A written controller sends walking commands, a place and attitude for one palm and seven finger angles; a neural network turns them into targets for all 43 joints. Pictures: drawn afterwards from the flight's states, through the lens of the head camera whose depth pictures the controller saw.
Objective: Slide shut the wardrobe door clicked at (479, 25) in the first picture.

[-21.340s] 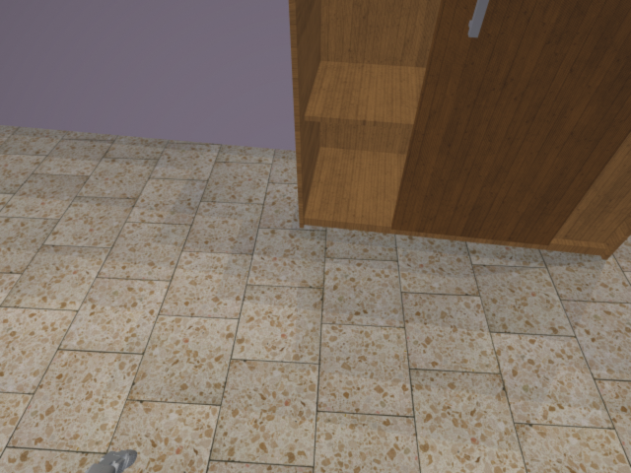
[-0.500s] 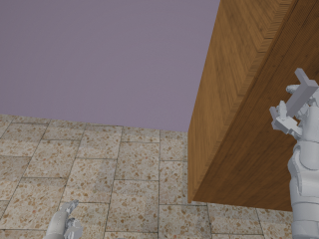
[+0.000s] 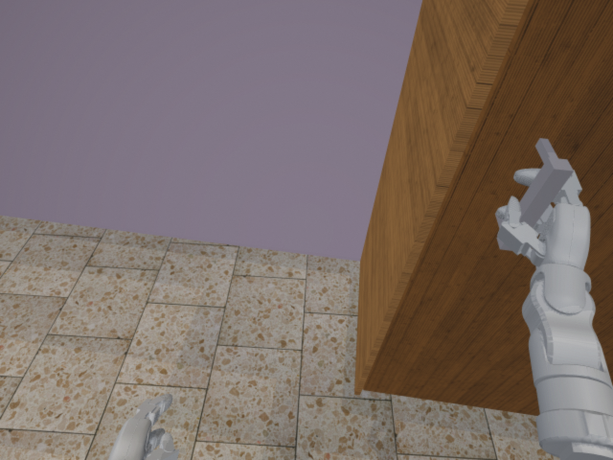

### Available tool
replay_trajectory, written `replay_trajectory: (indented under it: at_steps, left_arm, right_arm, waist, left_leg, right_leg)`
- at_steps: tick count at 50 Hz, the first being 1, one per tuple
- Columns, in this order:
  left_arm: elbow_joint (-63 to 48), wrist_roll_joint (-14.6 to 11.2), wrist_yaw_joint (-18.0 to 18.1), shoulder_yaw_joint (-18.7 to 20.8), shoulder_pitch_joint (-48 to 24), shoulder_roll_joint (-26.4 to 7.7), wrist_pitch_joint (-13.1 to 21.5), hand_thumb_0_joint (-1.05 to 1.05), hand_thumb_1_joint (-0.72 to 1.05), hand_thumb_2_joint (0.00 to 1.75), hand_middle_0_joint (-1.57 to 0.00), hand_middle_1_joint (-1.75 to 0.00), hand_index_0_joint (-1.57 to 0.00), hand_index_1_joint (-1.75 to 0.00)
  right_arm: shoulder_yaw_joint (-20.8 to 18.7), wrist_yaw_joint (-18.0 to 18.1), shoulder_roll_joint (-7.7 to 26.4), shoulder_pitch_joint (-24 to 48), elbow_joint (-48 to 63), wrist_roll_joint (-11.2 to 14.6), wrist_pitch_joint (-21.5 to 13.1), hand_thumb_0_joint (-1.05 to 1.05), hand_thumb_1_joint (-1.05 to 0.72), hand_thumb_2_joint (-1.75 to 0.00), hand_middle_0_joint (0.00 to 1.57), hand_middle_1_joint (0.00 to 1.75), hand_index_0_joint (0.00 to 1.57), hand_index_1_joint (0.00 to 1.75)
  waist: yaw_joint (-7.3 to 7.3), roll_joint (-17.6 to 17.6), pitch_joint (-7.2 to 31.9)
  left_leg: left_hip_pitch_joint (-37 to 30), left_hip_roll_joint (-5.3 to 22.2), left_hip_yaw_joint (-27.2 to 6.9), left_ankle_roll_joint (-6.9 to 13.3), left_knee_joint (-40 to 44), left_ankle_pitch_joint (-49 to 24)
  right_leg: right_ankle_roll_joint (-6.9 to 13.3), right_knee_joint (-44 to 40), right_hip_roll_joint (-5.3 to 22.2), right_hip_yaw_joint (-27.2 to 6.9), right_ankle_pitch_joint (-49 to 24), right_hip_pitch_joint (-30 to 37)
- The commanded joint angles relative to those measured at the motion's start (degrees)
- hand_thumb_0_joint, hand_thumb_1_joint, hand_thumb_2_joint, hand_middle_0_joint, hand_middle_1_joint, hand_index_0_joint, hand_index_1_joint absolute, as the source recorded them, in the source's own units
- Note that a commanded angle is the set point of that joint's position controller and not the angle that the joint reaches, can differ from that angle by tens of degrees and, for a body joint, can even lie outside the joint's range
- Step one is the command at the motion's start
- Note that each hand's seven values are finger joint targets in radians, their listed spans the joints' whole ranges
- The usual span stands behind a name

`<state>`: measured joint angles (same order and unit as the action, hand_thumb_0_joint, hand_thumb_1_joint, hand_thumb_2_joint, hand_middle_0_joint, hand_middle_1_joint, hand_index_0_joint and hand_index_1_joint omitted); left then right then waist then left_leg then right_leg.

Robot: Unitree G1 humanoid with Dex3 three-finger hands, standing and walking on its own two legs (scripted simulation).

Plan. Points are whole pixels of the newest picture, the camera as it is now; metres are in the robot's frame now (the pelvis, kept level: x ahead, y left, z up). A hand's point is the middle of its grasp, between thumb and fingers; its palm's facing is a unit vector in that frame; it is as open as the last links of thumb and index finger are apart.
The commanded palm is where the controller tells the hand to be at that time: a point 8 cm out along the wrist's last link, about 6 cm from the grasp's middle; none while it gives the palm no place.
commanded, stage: stop walking and hold the door there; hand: right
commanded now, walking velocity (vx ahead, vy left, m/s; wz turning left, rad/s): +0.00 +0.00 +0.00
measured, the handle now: (525, 196) +0.42 -0.26 +0.15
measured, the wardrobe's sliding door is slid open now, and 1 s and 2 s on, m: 0.00 0.00 0.00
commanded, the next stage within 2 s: loosen the grip on the handle in 0.82 s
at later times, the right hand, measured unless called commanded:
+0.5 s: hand (508, 226) +0.38 -0.23 +0.14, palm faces +0.40 +0.89 -0.22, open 6.1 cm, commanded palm +0.34 -0.26 +0.13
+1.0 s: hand (514, 217) +0.39 -0.24 +0.14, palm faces +0.40 +0.89 -0.20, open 6.4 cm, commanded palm +0.32 -0.27 +0.15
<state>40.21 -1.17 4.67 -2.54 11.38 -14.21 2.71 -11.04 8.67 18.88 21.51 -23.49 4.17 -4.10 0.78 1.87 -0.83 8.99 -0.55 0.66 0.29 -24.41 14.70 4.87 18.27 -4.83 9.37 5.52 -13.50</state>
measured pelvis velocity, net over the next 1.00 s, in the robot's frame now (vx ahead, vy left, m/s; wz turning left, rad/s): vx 0.01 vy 0.05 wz -0.02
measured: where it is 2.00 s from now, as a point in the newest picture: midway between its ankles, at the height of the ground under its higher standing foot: outside the picture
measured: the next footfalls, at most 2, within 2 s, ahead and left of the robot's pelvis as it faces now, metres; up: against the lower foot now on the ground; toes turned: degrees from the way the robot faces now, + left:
none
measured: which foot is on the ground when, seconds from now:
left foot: down 0.00-1.00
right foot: down 0.00-1.00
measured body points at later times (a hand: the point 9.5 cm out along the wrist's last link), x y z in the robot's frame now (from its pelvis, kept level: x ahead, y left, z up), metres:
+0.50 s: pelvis +0.02 +0.02 +0.00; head +0.01 +0.04 +0.45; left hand +0.15 +0.27 -0.11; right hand +0.35 -0.28 +0.15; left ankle -0.02 +0.12 -0.74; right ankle +0.07 -0.02 -0.74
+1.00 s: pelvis +0.01 +0.05 +0.00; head +0.02 +0.05 +0.45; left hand +0.16 +0.30 -0.10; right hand +0.36 -0.29 +0.16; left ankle -0.02 +0.12 -0.74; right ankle +0.07 -0.02 -0.74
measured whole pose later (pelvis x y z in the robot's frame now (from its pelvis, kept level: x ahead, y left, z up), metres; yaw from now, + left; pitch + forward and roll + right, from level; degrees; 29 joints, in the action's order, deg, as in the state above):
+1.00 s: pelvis +0.01 +0.05 +0.00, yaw -1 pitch +2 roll +0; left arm 39.6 -1.2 3.0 0.1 13.9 -14.6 3.7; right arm -20.2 0.0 24.1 27.5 -33.1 0.3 -4.6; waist 1.3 -0.7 1.6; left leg 11.6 -3.8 2.8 4.0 -26.5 16.3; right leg 4.4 24.7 -1.5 7.3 8.3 -18.4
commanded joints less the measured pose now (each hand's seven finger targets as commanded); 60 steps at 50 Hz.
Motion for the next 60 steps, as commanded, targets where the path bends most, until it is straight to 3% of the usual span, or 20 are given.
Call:
replay_trajectory:
  at_steps: [1,5,7,12,16,23,26,40,45,46,47,48,49,50,51,52,53,54,58,60]
  left_arm:
    - [-7.5,0.3,1.3,2.9,-4.3,-7.6,1.7,0.0,0.9,0.9,-0.2,-0.3,-0.2,-0.3]
    - [-7.5,0.1,1.4,3.4,-3.3,-8.0,1.2,0.0,0.9,0.9,-0.2,-0.3,-0.2,-0.3]
    - [-7.7,-0.1,1.2,3.6,-3.1,-7.9,1.3,0.0,0.9,0.9,-0.2,-0.3,-0.2,-0.3]
    - [-7.2,-0.2,1.4,3.6,-2.5,-8.6,1.3,0.0,0.9,0.9,-0.2,-0.3,-0.2,-0.3]
    - [-6.9,-0.1,1.7,3.6,-2.4,-8.5,1.0,0.0,0.9,0.9,-0.2,-0.3,-0.2,-0.3]
    - [-6.6,-0.5,1.4,3.7,-1.7,-8.5,0.8,0.0,0.9,0.9,-0.2,-0.3,-0.2,-0.3]
    - [-6.8,-0.5,1.5,3.6,-1.5,-8.5,0.7,0.0,0.9,0.9,-0.2,-0.3,-0.2,-0.3]
    - [-7.8,-1.1,1.6,3.6,-1.6,-8.6,-0.3,0.0,0.9,0.9,-0.2,-0.3,-0.2,-0.3]
    - [-7.9,-1.2,1.6,3.7,-1.7,-8.8,-0.6,0.0,0.9,0.9,-0.2,-0.3,-0.2,-0.3]
    - [-10.4,-1.2,-1.1,7.7,1.8,-10.8,1.0,0.0,0.9,0.9,-0.2,-0.3,-0.2,-0.3]
    - [-8.4,3.3,-1.5,5.8,-4.2,-9.8,4.7,0.0,0.9,0.9,-0.2,-0.3,-0.2,-0.3]
    - [-9.0,0.5,-1.8,8.1,1.8,-10.4,6.1,0.0,0.9,0.9,-0.2,-0.3,-0.2,-0.3]
    - [-7.6,-0.8,-1.6,7.3,0.5,-9.4,6.3,0.0,0.9,0.9,-0.2,-0.3,-0.2,-0.3]
    - [-9.0,0.3,-2.3,6.9,-0.4,-10.0,6.6,0.0,0.9,0.9,-0.2,-0.3,-0.2,-0.3]
    - [-9.9,0.8,-2.4,6.5,-2.1,-9.7,6.6,0.0,0.9,0.9,-0.2,-0.3,-0.2,-0.3]
    - [-9.8,0.8,-2.5,5.7,-1.9,-9.5,6.2,0.0,0.9,0.9,-0.2,-0.3,-0.2,-0.3]
    - [-9.7,0.6,-2.4,5.6,-1.7,-10.0,5.7,0.0,0.9,0.9,-0.2,-0.3,-0.2,-0.3]
    - [-10.2,0.1,-2.2,5.3,-1.4,-10.4,5.4,0.0,0.9,0.9,-0.2,-0.3,-0.2,-0.3]
    - [-9.8,-0.9,-0.7,4.1,-2.5,-10.1,5.2,0.0,0.9,0.9,-0.2,-0.3,-0.2,-0.3]
    - [-9.7,-0.9,-0.4,3.8,-2.1,-9.5,5.4,0.0,0.9,0.9,-0.2,-0.3,-0.2,-0.3]
  right_arm:
    - [3.9,-1.3,5.4,16.4,8.5,-1.4,-4.0,0.0,-0.9,-0.9,0.45,1.4,0.45,1.4]
    - [1.3,-1.5,8.9,16.1,6.5,-2.1,-5.0,0.0,-0.9,-0.9,0.45,1.4,0.45,1.4]
    - [3.4,-1.9,6.2,16.3,6.3,-2.0,-5.2,0.0,-0.9,-0.9,0.45,1.4,0.45,1.4]
    - [1.8,-1.6,8.5,16.3,5.5,-2.1,-6.0,0.0,-0.9,-0.9,0.45,1.4,0.45,1.4]
    - [0.2,-1.4,9.9,14.0,3.8,-2.0,-6.0,0.0,-0.9,-0.9,0.45,1.4,0.45,1.4]
    - [0.0,-2.1,10.1,13.3,3.7,-1.8,-6.5,0.0,-0.9,-0.9,0.45,1.4,0.45,1.4]
    - [-0.6,-2.0,10.6,13.1,4.5,-2.0,-6.7,0.0,-0.9,-0.9,0.45,1.4,0.45,1.4]
    - [-3.8,-1.9,13.8,10.8,4.5,-1.6,-6.4,0.0,-0.9,-0.9,0.45,1.4,0.45,1.4]
    - [-4.0,-1.9,13.9,10.3,3.2,-1.6,-6.4,0.0,-0.9,-0.9,0.45,1.4,0.45,1.4]
    - [-35.5,-2.1,56.5,57.2,15.5,-8.4,-7.8,0.0,-0.9,-0.9,0.45,1.4,0.45,1.4]
    - [-11.7,-7.5,22.1,40.9,-9.1,-8.3,-0.9,0.0,-0.78,-0.84,0.45,1.4,0.45,1.4]
    - [-13.6,-10.0,17.9,35.3,0.7,-3.3,0.0,0.0,-0.66,-0.78,0.45,1.4,0.45,1.4]
    - [-16.1,-11.3,16.5,21.1,-1.8,-1.6,0.1,0.0,-0.54,-0.73,0.45,1.4,0.45,1.4]
    - [-16.2,-11.2,18.7,20.4,8.3,-0.4,-1.9,0.0,-0.42,-0.67,0.45,1.4,0.45,1.4]
    - [-14.6,-9.8,19.9,22.8,12.0,-2.2,-2.8,0.0,-0.3,-0.61,0.45,1.4,0.45,1.4]
    - [-11.5,-8.4,17.7,24.3,9.8,-3.3,-3.2,0.0,-0.17,-0.55,0.45,1.4,0.45,1.4]
    - [-11.5,-7.2,17.4,24.7,7.5,-3.0,-3.4,0.0,-0.05,-0.49,0.45,1.4,0.45,1.4]
    - [-10.9,-6.4,17.4,23.9,6.7,-2.5,-3.6,0.0,0.07,-0.43,0.45,1.4,0.45,1.4]
    - [-10.1,-4.5,20.8,29.9,4.6,-2.5,-3.9,0.0,0.55,-0.2,0.42,1.37,0.42,1.37]
    - [-8.7,-4.1,20.8,30.5,4.6,-3.5,-4.4,0.0,0.55,-0.2,0.4,1.33,0.4,1.33]
  waist:
    - [-0.71,4.4,12.4]
    - [-1.01,-1.3,12.6]
    - [-1.43,-0.8,13.0]
    - [-1.2,2.8,13.3]
    - [-0.99,-0.2,12.0]
    - [-1.9,-2.3,12.5]
    - [-1.91,0.0,12.8]
    - [-1.94,-1.2,12.3]
    - [-2.02,-0.7,10.7]
    - [-0.07,-16.0,-4.1]
    - [-4.13,-10.6,18.6]
    - [-0.34,-0.5,31.5]
    - [2.5,9.6,27.9]
    - [3.03,15.5,28.1]
    - [2.08,12.8,24.4]
    - [0.08,7.2,19.6]
    - [-1.47,-0.9,17.1]
    - [-1.6,-4.2,17.0]
    - [-2.16,-1.6,15.3]
    - [-1.75,1.3,15.3]
  left_leg:
    - [7.2,1.6,-2.2,1.9,0.0,5.5]
    - [6.6,4.4,-4.7,2.7,5.3,1.4]
    - [8.8,4.5,-4.9,2.4,5.2,1.7]
    - [9.0,3.4,-3.7,1.9,2.2,1.6]
    - [8.2,3.9,-4.6,2.0,3.9,1.1]
    - [9.1,5.7,-7.0,2.0,6.6,-3.6]
    - [9.1,5.5,-6.8,1.8,5.7,-4.9]
    - [6.5,6.4,-7.8,0.7,6.4,-11.9]
    - [7.6,6.3,-7.8,0.3,7.3,-9.3]
    - [20.0,3.5,-7.7,-6.0,9.7,-17.3]
    - [5.3,0.2,-0.1,1.8,-4.9,-40.0]
    - [6.1,-0.3,1.7,2.5,-6.3,-30.3]
    - [12.8,-0.8,0.7,2.3,-3.3,-15.7]
    - [14.1,-0.7,-0.1,2.2,-1.8,-8.8]
    - [14.7,-0.8,-0.1,2.4,-1.2,-7.0]
    - [15.2,-0.8,0.4,2.1,-0.8,-7.4]
    - [14.9,-0.8,0.5,1.6,-0.5,-6.6]
    - [14.7,-0.5,-0.2,0.8,-0.5,-4.2]
    - [15.8,0.6,-3.3,0.5,1.3,8.0]
    - [15.8,0.8,-4.0,0.8,1.1,8.5]
  right_leg:
    - [-10.6,-12.5,16.7,-19.1,16.5,12.2]
    - [-7.5,-5.1,14.2,-14.7,7.2,12.4]
    - [-7.0,-4.0,14.7,-15.1,6.8,14.2]
    - [-7.4,-6.4,16.2,-18.0,8.1,13.7]
    - [-6.5,-6.1,16.1,-17.5,8.9,12.1]
    - [-3.9,1.4,15.0,-15.5,-1.5,13.9]
    - [-3.3,1.8,15.4,-15.6,-4.0,14.3]
    - [-1.9,5.3,14.0,-13.5,-7.6,12.5]
    - [-1.7,4.9,13.9,-13.6,-4.5,11.9]
    - [1.0,6.7,13.4,-9.1,-2.7,7.0]
    - [-0.2,7.0,5.7,-7.2,-25.3,7.4]
    - [-4.4,9.5,6.6,-8.4,-37.6,17.2]
    - [-5.9,11.5,7.7,-9.9,-40.8,24.6]
    - [-6.4,10.6,7.7,-11.1,-34.5,27.0]
    - [-5.3,10.2,7.5,-10.8,-24.0,23.3]
    - [-3.4,10.1,7.0,-10.3,-14.1,17.3]
    - [-2.1,10.4,6.9,-10.0,-7.1,11.7]
    - [-1.4,10.2,6.4,-9.8,-1.6,8.7]
    - [-1.3,9.5,5.8,-9.9,12.2,3.2]
    - [-1.3,9.9,5.8,-9.8,12.3,2.6]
